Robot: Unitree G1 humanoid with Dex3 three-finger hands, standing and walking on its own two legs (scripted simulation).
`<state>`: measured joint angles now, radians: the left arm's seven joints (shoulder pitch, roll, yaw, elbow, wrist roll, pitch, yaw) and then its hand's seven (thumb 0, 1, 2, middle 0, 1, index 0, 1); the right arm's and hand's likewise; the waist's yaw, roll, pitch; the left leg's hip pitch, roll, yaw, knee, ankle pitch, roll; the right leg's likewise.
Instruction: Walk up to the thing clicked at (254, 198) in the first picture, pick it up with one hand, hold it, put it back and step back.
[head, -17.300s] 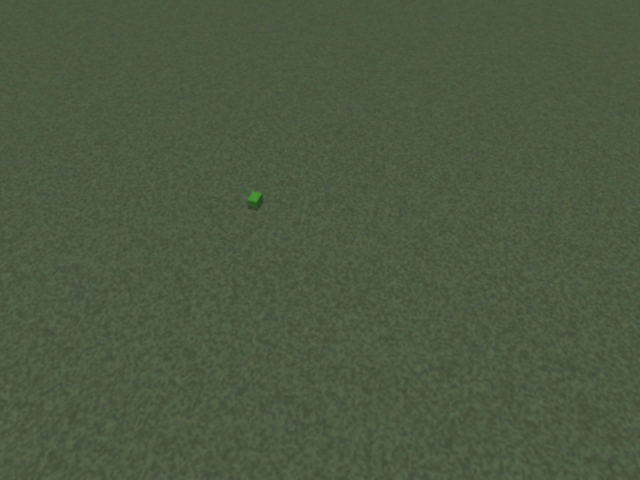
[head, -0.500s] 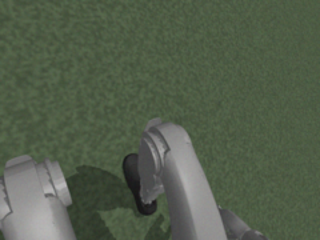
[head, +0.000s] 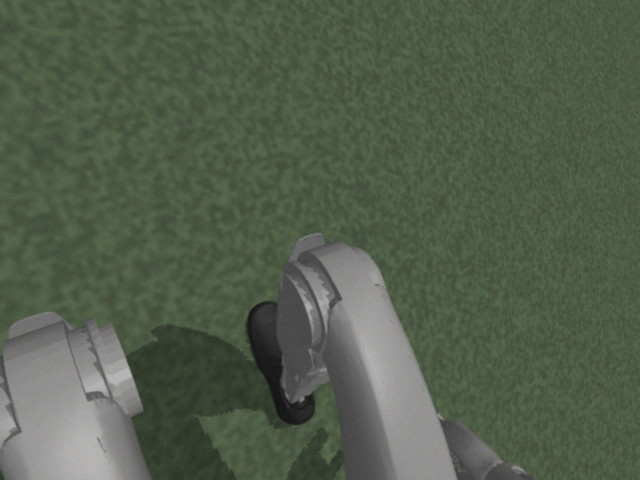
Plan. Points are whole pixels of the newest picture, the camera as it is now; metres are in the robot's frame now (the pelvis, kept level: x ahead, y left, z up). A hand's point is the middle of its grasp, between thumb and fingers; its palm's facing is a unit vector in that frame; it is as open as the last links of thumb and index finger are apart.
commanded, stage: close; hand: left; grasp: from above
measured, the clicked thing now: out of the picture +0.45 +0.36 -0.29
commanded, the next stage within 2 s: settle in 0.72 s
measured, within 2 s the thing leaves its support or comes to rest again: leaves its support in 1.10 s
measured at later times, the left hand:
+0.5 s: hand out of the picture +0.44 +0.35 -0.24, palm faces -0.43 -0.12 -0.89, open 7.4 cm
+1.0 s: hand out of the picture +0.44 +0.36 -0.23, palm faces -0.44 -0.13 -0.89, open 7.2 cm
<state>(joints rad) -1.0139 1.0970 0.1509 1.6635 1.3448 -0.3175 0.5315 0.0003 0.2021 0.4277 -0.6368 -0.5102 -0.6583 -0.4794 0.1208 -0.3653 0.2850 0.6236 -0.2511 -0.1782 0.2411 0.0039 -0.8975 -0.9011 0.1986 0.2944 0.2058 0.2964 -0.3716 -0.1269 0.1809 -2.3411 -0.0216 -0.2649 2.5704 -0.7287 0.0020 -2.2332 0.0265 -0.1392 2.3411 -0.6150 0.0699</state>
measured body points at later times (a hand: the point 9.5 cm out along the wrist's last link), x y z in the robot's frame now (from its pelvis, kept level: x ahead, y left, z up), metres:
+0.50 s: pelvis +0.00 +0.00 +0.00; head +0.27 +0.14 +0.33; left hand +0.46 +0.36 -0.19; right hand +0.06 -0.26 -0.04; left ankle +0.06 +0.12 -0.27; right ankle +0.13 -0.13 -0.27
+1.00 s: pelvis +0.00 +0.00 +0.00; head +0.27 +0.14 +0.33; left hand +0.46 +0.36 -0.18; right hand +0.06 -0.26 -0.04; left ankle +0.06 +0.12 -0.27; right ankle +0.13 -0.13 -0.27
